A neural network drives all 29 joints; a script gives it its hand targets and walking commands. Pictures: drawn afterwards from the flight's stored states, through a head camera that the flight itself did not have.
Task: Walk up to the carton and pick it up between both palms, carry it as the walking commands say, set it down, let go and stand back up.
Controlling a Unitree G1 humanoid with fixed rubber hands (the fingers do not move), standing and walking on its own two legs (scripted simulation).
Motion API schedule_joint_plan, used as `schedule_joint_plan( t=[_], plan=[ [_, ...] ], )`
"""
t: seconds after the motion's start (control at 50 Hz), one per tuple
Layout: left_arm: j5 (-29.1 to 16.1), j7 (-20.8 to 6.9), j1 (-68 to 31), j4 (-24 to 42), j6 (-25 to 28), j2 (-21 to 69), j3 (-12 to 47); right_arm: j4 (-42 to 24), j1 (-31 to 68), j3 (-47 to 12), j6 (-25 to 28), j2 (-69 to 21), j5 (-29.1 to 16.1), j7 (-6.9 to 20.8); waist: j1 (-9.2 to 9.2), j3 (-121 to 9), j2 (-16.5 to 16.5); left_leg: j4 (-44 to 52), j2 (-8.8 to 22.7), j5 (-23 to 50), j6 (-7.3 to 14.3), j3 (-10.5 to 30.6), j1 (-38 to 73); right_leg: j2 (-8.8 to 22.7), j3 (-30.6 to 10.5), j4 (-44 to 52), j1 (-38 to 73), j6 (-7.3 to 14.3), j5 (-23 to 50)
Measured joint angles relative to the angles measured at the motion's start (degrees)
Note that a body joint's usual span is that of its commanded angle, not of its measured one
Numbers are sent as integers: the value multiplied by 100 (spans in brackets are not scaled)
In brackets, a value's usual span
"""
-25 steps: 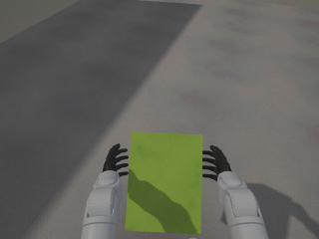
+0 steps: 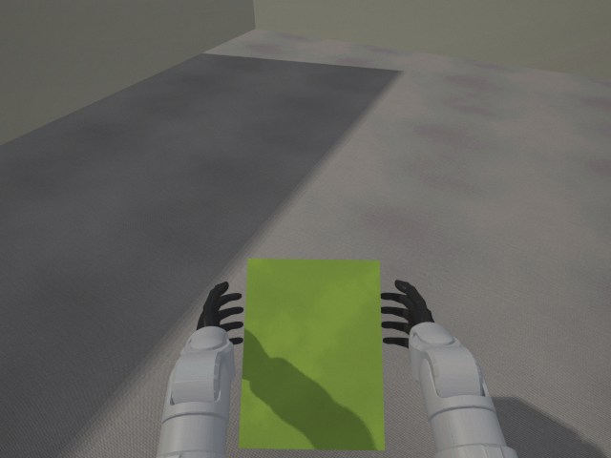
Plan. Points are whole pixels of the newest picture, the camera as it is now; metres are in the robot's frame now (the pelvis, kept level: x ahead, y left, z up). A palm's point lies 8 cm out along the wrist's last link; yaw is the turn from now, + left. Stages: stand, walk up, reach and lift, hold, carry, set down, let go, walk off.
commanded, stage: carry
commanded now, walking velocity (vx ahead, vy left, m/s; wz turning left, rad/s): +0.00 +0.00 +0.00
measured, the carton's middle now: (311, 343) +0.35 +0.01 -0.08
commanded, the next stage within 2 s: none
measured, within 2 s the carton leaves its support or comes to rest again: neither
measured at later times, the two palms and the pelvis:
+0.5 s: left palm (187, 366) +0.25 +0.16 +0.04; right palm (415, 369) +0.24 -0.11 +0.04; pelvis -0.04 +0.03 +0.01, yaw +0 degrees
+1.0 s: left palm (199, 354) +0.27 +0.15 +0.04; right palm (420, 354) +0.26 -0.13 +0.04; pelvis -0.02 +0.02 +0.02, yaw +0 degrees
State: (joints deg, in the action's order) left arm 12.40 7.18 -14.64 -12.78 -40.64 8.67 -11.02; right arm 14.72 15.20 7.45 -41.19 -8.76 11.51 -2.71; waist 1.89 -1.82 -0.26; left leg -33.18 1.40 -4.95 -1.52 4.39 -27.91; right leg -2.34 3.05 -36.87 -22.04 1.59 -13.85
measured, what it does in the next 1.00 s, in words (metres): steps on the spot: left foot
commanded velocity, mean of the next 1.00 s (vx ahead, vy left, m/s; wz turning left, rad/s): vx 0.00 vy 0.00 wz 0.00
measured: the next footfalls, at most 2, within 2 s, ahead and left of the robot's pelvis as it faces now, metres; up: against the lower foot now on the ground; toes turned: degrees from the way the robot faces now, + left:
left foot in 0.16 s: +0.06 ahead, +0.12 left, +0.00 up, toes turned -2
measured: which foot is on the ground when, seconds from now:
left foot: down 0.00-0.02, up 0.04-0.14, down 0.16-1.00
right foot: down 0.00-1.00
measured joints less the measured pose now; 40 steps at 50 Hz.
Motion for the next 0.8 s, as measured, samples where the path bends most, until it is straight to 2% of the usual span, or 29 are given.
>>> schedule_joint_plan(
  t=[0.04, 0.1, 0.14, 0.16, 0.2, 0.26, 0.4, 0.62, 0.8],
  plan=[
    [-40, -83, 58, -1, -11, -11, 87, -20, -102, -34, 30, 23, 147, -1, -37, 66, -82, -227, -53, -518, 92, 85, -115, 28, 105, 145, 43, 57, 147],
    [-10, -162, 189, -191, -8, -37, 156, 212, -234, -51, 78, 50, 248, 35, -154, -1, 0, -1129, -183, -1261, 277, -26, -108, 99, 22, 392, 64, 21, 306],
    [-97, -147, 240, -220, -72, -46, 199, 246, -305, -6, 56, 67, 187, 46, -145, -113, 24, -964, -164, -1299, 389, -169, 258, 106, -14, 545, 15, -27, 434],
    [-135, -133, 210, -207, -93, -41, 236, 199, -319, 51, 56, 71, 152, 41, -117, -162, -5, -587, -133, -1305, 442, -173, 528, 91, 11, 546, -56, -50, 461],
    [-139, -72, 29, -196, -27, -12, 221, 108, -286, 134, 162, 60, 55, -4, -59, -54, 190, -229, -278, -895, 342, -203, 614, 258, -12, 482, -148, -113, 483],
    [-136, 27, 3, 9, 60, -4, 267, -197, -287, 84, 152, 58, -51, -16, -109, 75, 319, -55, -360, -758, 332, -363, 664, 329, -188, 587, -161, -185, 563],
    [-183, -6, 16, 65, 16, -5, 336, -356, -342, 103, 62, 68, -7, 7, -107, 47, 195, 124, -375, -620, 409, -425, 729, 341, -251, 759, -96, -239, 498],
    [-102, -41, 91, -49, -49, -20, 276, -192, -282, 28, -96, 59, 55, -12, -109, -63, 101, 193, -349, -548, 344, -385, 697, 315, -215, 901, -96, -207, 752],
    [-119, -103, 126, -45, 17, -26, 282, -251, -338, -3, -14, 69, 61, -33, -67, -112, 23, 272, -331, -528, 303, -349, 646, 299, -178, 1031, -125, -156, 923]
  ],
)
